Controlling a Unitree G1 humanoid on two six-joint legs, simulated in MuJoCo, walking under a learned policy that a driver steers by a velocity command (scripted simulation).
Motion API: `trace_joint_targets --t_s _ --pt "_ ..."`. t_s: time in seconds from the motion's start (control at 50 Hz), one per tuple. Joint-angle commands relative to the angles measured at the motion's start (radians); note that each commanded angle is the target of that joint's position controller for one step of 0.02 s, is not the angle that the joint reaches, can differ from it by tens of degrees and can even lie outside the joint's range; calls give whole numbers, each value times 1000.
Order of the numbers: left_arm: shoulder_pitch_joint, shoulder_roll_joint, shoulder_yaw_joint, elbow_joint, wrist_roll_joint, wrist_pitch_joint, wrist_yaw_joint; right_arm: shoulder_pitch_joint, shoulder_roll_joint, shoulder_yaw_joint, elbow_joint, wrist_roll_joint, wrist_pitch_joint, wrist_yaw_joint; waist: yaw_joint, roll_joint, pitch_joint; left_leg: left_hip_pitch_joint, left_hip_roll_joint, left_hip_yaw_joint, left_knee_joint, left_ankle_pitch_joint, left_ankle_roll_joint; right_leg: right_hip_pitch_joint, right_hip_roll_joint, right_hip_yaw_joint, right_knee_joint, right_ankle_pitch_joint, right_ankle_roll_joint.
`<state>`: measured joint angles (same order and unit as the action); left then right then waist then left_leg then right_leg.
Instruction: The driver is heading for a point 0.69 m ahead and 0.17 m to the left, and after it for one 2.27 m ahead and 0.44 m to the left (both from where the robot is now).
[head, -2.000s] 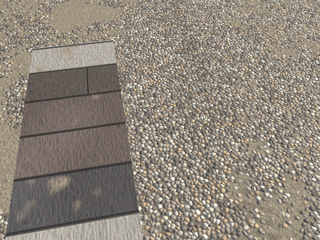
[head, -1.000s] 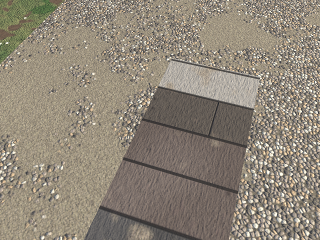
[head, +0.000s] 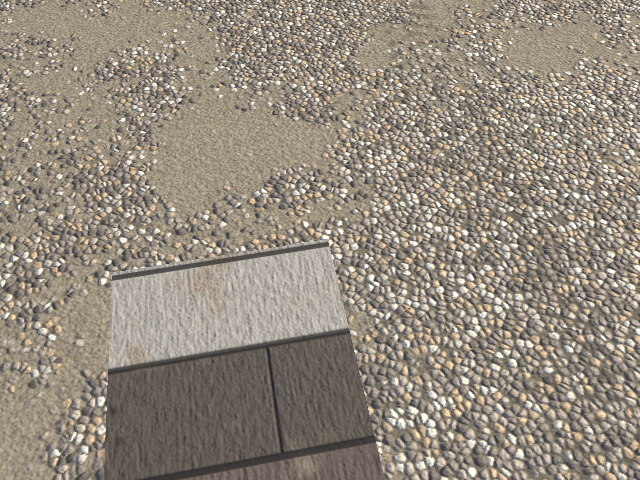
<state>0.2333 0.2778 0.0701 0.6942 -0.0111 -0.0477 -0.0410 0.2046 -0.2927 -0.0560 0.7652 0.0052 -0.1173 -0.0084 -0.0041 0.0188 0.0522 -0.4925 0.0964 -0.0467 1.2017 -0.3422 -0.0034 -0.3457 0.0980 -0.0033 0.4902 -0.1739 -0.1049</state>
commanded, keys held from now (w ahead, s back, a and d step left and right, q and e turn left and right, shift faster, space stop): w+q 0.92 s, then w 0.06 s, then w+e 0.02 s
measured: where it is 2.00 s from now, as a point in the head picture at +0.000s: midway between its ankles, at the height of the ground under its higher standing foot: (240, 240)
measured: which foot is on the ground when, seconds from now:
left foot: up 0.00-0.40, down 0.42-0.90, up 0.92-1.00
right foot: down 0.00-0.42, up 0.44-0.88, down 0.90-1.00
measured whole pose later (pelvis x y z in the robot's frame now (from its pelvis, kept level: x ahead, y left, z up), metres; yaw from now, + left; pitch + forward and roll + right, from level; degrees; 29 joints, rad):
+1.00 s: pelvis +0.57 +0.09 +0.00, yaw +25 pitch +2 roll -1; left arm 0.15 0.27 0.05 0.68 0.01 -0.11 -0.01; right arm 0.35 -0.30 -0.05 0.71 0.02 -0.03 -0.01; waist -0.02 0.04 -0.01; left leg -0.37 -0.06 -0.12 1.14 -0.44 0.03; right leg -0.37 0.04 0.01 0.51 -0.18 -0.03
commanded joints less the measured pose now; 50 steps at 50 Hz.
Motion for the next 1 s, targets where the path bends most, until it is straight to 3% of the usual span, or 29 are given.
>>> trace_joint_targets --t_s 0.02,0.08,0.18,0.28,0.32,0.36,0.38,0.4,0.42,0.44,0.46,0.48,0.5,0.52,0.54,0.6,0.64,0.72,0.78,0.82,0.86,0.88,0.9,0.92,0.94,0.96,0.98,1.0 --pt "-29 100 24 -76 7 -32 12 82 -98 -30 -42 -14 11 0 -36 -52 -130 -126 51 -17 -69 95 -20 170 -268 300 -262 298 -193" --pt "29 113 23 -30 9 -41 26 5 -65 -17 -58 -13 25 -1 -5 -67 -86 -178 55 4 -208 245 -41 160 -249 193 -289 399 -168" --pt "80 133 18 15 11 -44 36 -132 -43 -2 -85 8 16 22 67 -77 -32 -182 24 27 -498 511 -4 225 -248 106 -327 263 -100" --pt "123 145 22 69 11 -35 38 -222 -42 4 -136 20 12 56 102 -60 25 -278 -14 20 -606 433 41 411 -324 74 -299 300 -93" --pt "120 152 25 78 8 -24 44 -225 -41 5 -154 19 10 72 92 -64 19 -278 -35 35 -625 348 66 471 -345 52 -249 418 -76" --pt "86 175 30 69 8 -14 54 -167 -62 -5 -155 13 13 78 50 -94 -41 -151 -91 95 -627 253 98 481 -334 10 -141 740 -49" --pt "75 188 32 63 9 -7 60 -93 -90 -20 -145 10 18 75 8 -109 -100 -39 -132 129 -621 214 118 478 -320 -10 -31 919 -35" --pt "55 189 29 56 6 1 66 49 -131 -43 -115 8 21 68 -72 -90 -175 162 -169 141 -671 259 150 417 -283 -48 162 978 -7" --pt "65 164 15 34 19 -5 74 205 -203 -66 -93 5 28 54 -134 -4 -283 470 -33 -65 -676 326 216 191 -246 -74 458 707 32" --pt "192 30 -27 4 41 -34 51 234 -281 -81 -93 8 22 53 -42 259 -394 845 216 -616 -741 198 418 -265 -19 -23 836 -224 106" --pt "123 108 -19 11 18 -69 33 273 -183 -59 -88 17 26 48 -109 180 -456 918 225 -759 -855 75 413 -397 -32 137 934 -364 95" --pt "25 146 -10 -29 -18 -91 21 221 -153 -50 -99 11 31 39 -115 122 -301 812 198 -613 -876 88 359 -472 -88 142 916 -286 81" --pt "-26 135 -16 -44 -11 -101 22 155 -142 -46 -118 9 35 36 -83 1 -215 660 161 -506 -886 167 328 -447 -132 125 835 -216 76" --pt "-52 134 -11 -49 11 -100 28 100 -126 -40 -134 6 39 36 -47 -55 -141 518 126 -433 -907 280 313 -402 -157 109 744 -183 85" --pt "-35 138 -4 -53 21 -90 31 71 -112 -33 -150 -4 40 33 -10 -35 -126 428 99 -386 -933 353 312 -337 -178 110 698 -162 95" --pt "6 106 -8 -50 31 -58 42 48 -123 -36 -152 3 39 23 29 13 -96 283 59 -301 -971 460 319 -278 -186 77 567 -134 144" --pt "-53 83 -17 -67 34 -49 48 64 -150 -44 -142 7 41 11 15 23 -73 221 25 -243 -980 470 302 -266 -172 56 438 -29 171" --pt "-204 57 -27 -94 23 -58 40 123 -156 -46 -116 19 57 -3 -52 59 -73 195 -32 -211 -941 358 233 -168 -110 48 148 232 178" --pt "-264 82 -17 -113 10 -70 29 164 -155 -47 -99 25 68 -5 -71 74 -75 269 -3 -295 -886 286 218 -146 -87 73 50 226 165" --pt "-259 109 -3 -115 6 -80 23 165 -150 -47 -98 23 75 -8 -57 91 -78 330 21 -365 -834 256 205 -119 -81 91 2 156 142" --pt "-173 129 14 -94 3 -90 25 135 -137 -45 -106 20 80 -9 -2 116 -93 337 10 -394 -760 279 179 1 -82 76 -55 115 102" --pt "-80 157 29 -78 13 -94 32 123 -103 -33 -117 15 78 -6 47 105 -158 295 -32 -359 -647 305 147 168 -130 100 -63 114 63" --pt "74 215 46 -67 27 -95 42 123 -42 -12 -139 0 72 -3 108 -8 -289 168 -99 -263 -371 159 107 421 -308 268 -54 67 -5" --pt "153 286 64 -26 34 -79 38 267 -2 4 -165 27 62 -3 44 -344 -384 -185 -217 -135 -72 -259 46 703 -521 724 -125 -118 -178" --pt "143 194 49 -35 10 -76 33 264 -103 -13 -133 37 60 -6 69 -249 -317 -306 -131 -151 61 -225 29 660 -524 806 -172 -338 -172" --pt "114 133 31 -38 8 -71 35 157 -148 -26 -138 27 65 -6 97 -147 -192 -325 -103 -139 93 -125 23 544 -468 645 -186 -321 -125" --pt "72 116 21 -38 18 -65 32 100 -133 -24 -148 14 67 -6 82 -81 -124 -293 -77 -110 73 -56 19 425 -418 519 -202 -198 -100" --pt "52 100 14 -26 21 -61 29 56 -114 -23 -162 2 62 -3 67 -75 -68 -276 -60 -105 23 -16 18 336 -374 446 -225 -95 -100"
